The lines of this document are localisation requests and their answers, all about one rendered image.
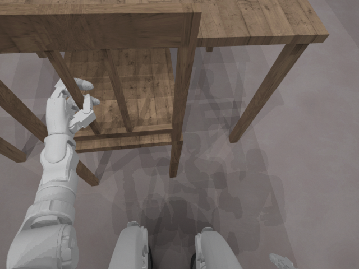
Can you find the right robot thigh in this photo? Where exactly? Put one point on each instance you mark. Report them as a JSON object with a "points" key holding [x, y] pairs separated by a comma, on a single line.
{"points": [[212, 249]]}

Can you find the robot right hand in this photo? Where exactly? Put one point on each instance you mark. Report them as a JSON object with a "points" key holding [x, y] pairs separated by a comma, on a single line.
{"points": [[281, 262]]}

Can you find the robot left hand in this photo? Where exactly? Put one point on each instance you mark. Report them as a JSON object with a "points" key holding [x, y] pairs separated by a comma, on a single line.
{"points": [[60, 111]]}

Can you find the left robot thigh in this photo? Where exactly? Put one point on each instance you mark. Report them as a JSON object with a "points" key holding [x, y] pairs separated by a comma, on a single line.
{"points": [[132, 244]]}

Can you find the robot thigh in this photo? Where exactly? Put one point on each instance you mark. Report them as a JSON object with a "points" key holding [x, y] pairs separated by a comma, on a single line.
{"points": [[212, 249], [132, 244]]}

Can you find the chair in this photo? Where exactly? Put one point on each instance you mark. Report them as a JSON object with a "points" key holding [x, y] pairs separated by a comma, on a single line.
{"points": [[140, 104]]}

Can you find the table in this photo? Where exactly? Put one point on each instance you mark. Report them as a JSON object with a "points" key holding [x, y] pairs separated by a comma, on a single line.
{"points": [[230, 23]]}

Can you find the left robot upper arm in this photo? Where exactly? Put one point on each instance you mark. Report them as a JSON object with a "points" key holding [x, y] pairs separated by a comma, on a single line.
{"points": [[48, 247]]}

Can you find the robot left forearm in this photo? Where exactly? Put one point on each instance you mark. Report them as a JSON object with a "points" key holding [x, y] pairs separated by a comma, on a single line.
{"points": [[56, 194]]}

